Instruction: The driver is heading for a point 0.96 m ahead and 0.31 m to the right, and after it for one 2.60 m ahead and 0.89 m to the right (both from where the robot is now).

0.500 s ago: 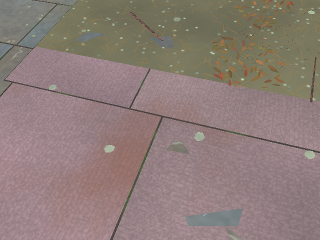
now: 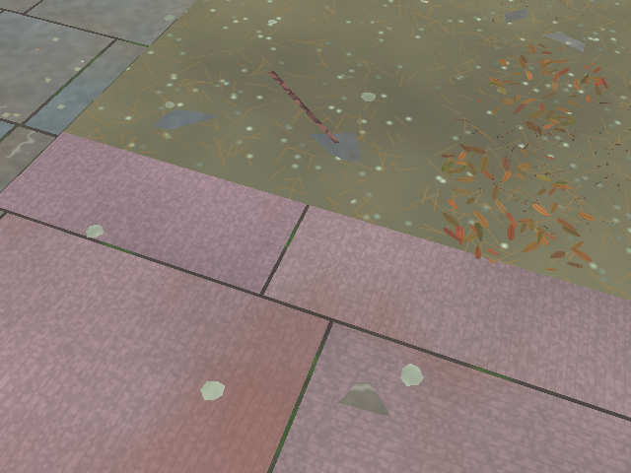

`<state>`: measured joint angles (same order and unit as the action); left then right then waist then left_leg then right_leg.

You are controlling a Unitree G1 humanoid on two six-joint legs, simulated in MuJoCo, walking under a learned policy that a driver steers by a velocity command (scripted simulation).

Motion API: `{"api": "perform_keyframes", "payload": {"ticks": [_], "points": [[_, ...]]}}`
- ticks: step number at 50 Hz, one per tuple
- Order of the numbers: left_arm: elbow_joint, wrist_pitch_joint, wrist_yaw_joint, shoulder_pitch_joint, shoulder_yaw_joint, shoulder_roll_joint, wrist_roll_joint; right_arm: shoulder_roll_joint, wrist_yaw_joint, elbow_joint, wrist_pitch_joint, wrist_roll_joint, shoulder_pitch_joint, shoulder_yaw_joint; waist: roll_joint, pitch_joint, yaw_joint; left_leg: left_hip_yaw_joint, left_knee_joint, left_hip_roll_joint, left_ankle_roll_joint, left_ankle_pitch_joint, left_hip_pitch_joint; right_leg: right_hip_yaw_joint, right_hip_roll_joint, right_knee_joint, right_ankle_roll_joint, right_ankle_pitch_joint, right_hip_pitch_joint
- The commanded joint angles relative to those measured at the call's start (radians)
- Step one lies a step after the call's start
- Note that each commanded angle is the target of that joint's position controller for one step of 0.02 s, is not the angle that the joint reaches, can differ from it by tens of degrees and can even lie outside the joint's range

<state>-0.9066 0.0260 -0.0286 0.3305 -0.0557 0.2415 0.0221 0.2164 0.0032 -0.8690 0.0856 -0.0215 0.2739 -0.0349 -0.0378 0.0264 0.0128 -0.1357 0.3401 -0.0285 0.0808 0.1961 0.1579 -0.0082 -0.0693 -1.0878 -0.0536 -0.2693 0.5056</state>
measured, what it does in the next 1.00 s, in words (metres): walks ahead, turning right: right foot, then left foot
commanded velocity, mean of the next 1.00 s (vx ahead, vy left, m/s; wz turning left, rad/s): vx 0.36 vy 0.00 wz -0.51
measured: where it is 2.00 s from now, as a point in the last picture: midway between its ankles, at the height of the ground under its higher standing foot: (467, 353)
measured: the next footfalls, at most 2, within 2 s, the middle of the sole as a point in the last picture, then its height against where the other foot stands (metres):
right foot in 0.34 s outside the picture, level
left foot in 0.86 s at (344, 432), level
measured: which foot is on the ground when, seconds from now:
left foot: down 0.00-0.36, up 0.38-0.84, down 0.86-1.00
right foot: up 0.00-0.32, down 0.34-0.86, up 0.88-1.00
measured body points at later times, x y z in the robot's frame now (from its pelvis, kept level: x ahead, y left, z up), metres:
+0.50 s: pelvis +0.26 -0.06 -0.01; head +0.29 -0.07 +0.44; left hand +0.41 +0.18 -0.14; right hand +0.28 -0.33 -0.14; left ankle +0.24 +0.10 -0.65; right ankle +0.28 -0.10 -0.75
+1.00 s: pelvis +0.45 -0.08 -0.01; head +0.48 -0.07 +0.44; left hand +0.68 +0.11 -0.14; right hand +0.41 -0.37 -0.11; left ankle +0.55 -0.04 -0.75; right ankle +0.33 -0.13 -0.67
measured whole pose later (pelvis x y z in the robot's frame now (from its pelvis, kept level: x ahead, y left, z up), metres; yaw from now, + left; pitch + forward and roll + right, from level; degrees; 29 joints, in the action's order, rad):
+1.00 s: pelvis +0.45 -0.08 -0.01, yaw -35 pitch +0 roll -1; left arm -0.78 -0.02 -0.02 0.27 -0.07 0.31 0.04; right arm 0.25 -0.02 -0.74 0.03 -0.03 0.19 -0.02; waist -0.04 0.05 0.02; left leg -0.04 0.47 -0.01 0.05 0.15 0.32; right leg -0.07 0.10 -1.06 -0.05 -0.44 0.39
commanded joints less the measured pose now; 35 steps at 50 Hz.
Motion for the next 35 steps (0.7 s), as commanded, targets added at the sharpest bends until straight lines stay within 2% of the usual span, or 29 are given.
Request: {"api": "perform_keyframes", "payload": {"ticks": [1, 5, 8, 11, 14, 15, 16, 17, 18, 19, 20, 21, 22, 23, 24, 26, 28, 32, 35], "points": [[0.037, -0.014, -0.013, 0.023, -0.016, 0.033, 0.006, 0.102, -0.008, 0.022, 0.033, 0.008, 0.041, -0.025, 0.113, 0.024, 0.01, 0.135, -0.212, 0.263, 0.056, -0.264, -0.05, -0.019, -0.031, -0.018, 0.011, 0.107, 0.132], [0.085, -0.014, -0.02, -0.116, -0.01, 0.021, 0.007, 0.087, -0.015, -0.008, 0.033, 0.005, 0.091, -0.02, 0.104, 0.062, -0.009, 0.037, -0.212, 0.248, 0.055, -0.332, -0.085, 0.007, -0.027, 0.127, 0.019, 0.235, 0.207], [0.125, -0.01, -0.03, -0.224, 0.006, 0.005, 0.011, 0.103, -0.023, -0.028, 0.03, 0.005, 0.124, -0.022, 0.104, 0.082, -0.034, -0.024, -0.203, 0.252, 0.045, -0.402, -0.114, 0.072, -0.009, 0.301, 0.005, 0.292, 0.168], [0.162, -0.008, -0.037, -0.294, 0.011, 0.01, 0.014, 0.123, -0.033, -0.058, 0.02, 0.002, 0.174, -0.025, 0.097, 0.093, -0.051, -0.065, -0.157, 0.279, 0.035, -0.54, -0.208, 0.13, 0.016, 0.41, -0.035, 0.245, 0.142], [0.159, -0.01, -0.028, -0.235, 0.001, 0.035, 0.015, 0.164, -0.044, -0.065, 0.006, -0.002, 0.161, -0.034, 0.131, 0.032, -0.009, -0.112, 0.021, 0.292, 0.02, -0.959, -0.287, 0.187, 0.099, 0.443, -0.097, 0.104, 0.018], [0.143, -0.008, -0.023, -0.168, -0.008, 0.05, 0.016, 0.181, -0.046, -0.063, -0.003, -0.005, 0.149, -0.039, 0.141, -0.011, 0.024, -0.119, 0.141, 0.296, 0.023, -1.051, -0.294, 0.194, 0.133, 0.451, -0.123, 0.047, -0.057], [0.118, -0.002, -0.017, -0.075, -0.022, 0.075, 0.017, 0.195, -0.044, -0.058, -0.013, -0.006, 0.143, -0.043, 0.139, -0.07, 0.063, -0.117, 0.305, 0.298, 0.025, -1.022, -0.266, 0.183, 0.161, 0.488, -0.15, 0.011, -0.173], [0.076, 0.006, -0.006, 0.065, -0.043, 0.115, 0.026, 0.2, -0.038, -0.045, -0.018, -0.001, 0.123, -0.045, 0.089, -0.143, 0.136, -0.129, 0.549, 0.275, 0.004, -0.828, -0.141, 0.122, 0.155, 0.584, -0.188, 0.032, -0.386], [0.067, 0.005, 0.01, 0.13, -0.078, 0.231, 0.033, 0.118, -0.028, 0.002, -0.013, 0.009, 0.144, -0.027, -0.072, -0.233, 0.129, -0.129, 0.9, 0.18, -0.036, -0.226, 0.177, -0.24, -0.105, 0.61, -0.28, -0.033, -0.655], [0.087, -0.003, 0.007, 0.089, -0.09, 0.292, 0.005, 0.111, -0.012, 0.07, -0.002, 0.014, 0.111, -0.029, -0.165, -0.296, 0.083, 0.054, 1.154, -0.029, -0.073, 0.354, 0.495, -0.761, -0.283, 0.772, -0.42, 0.041, -0.802], [0.082, -0.011, 0.012, 0.066, -0.084, 0.258, -0.014, 0.139, -0.006, 0.091, 0.008, 0.002, -0.006, -0.03, -0.01, -0.181, 0.099, 0.181, 1.14, 0.053, -0.062, 0.248, 0.603, -0.63, -0.256, 0.81, -0.378, 0.051, -0.731], [0.08, -0.011, 0.019, 0.018, -0.071, 0.208, -0.017, 0.132, -0.002, 0.101, 0.022, 0.012, -0.019, -0.025, 0.029, -0.074, 0.062, 0.173, 1.056, 0.092, -0.059, 0.156, 0.59, -0.51, -0.234, 0.829, -0.337, 0.117, -0.594], [0.083, -0.006, 0.022, -0.025, -0.058, 0.163, -0.014, 0.128, -0.005, 0.086, 0.023, 0.009, -0.001, -0.026, 0.087, -0.013, 0.011, 0.171, 0.958, 0.124, -0.063, 0.121, 0.53, -0.416, -0.179, 0.844, -0.285, 0.226, -0.479], [0.086, 0.001, 0.027, -0.055, -0.05, 0.139, -0.021, 0.123, -0.006, 0.084, 0.008, -0.01, 0.012, -0.026, 0.085, 0.004, -0.022, 0.174, 0.899, 0.139, -0.077, 0.114, 0.47, -0.341, -0.128, 0.852, -0.257, 0.31, -0.401], [0.094, 0.011, 0.028, -0.075, -0.043, 0.128, -0.023, 0.116, -0.005, 0.077, -0.013, -0.021, 0.037, -0.024, 0.066, -0.001, -0.043, 0.17, 0.864, 0.143, -0.093, 0.112, 0.413, -0.284, -0.101, 0.851, -0.245, 0.453, -0.355], [0.09, 0.031, 0.023, -0.054, -0.044, 0.151, -0.025, 0.101, -0.005, 0.085, -0.044, -0.024, 0.045, -0.023, 0.057, -0.017, -0.06, 0.147, 0.811, 0.127, -0.123, 0.113, 0.382, -0.21, -0.068, 0.815, -0.239, 0.765, -0.322], [0.087, 0.033, 0.023, -0.023, -0.05, 0.176, -0.022, 0.093, -0.006, 0.105, -0.055, -0.02, 0.008, -0.02, 0.032, -0.034, -0.05, 0.127, 0.736, 0.109, -0.138, 0.06, 0.394, -0.166, -0.033, 0.78, -0.21, 0.912, -0.324], [0.092, 0.007, 0.033, 0.031, -0.048, 0.173, -0.024, 0.102, -0.007, 0.158, -0.062, -0.011, -0.122, -0.014, -0.034, -0.057, 0.004, 0.124, 0.577, 0.079, -0.142, -0.043, 0.434, -0.178, 0.002, 0.729, -0.145, 0.917, -0.381], [0.097, -0.01, 0.043, 0.069, -0.051, 0.182, -0.019, 0.115, -0.009, 0.187, -0.06, -0.002, -0.199, -0.008, -0.046, -0.062, 0.044, 0.141, 0.473, 0.056, -0.131, -0.081, 0.455, -0.236, -0.016, 0.69, -0.131, 0.884, -0.456]]}}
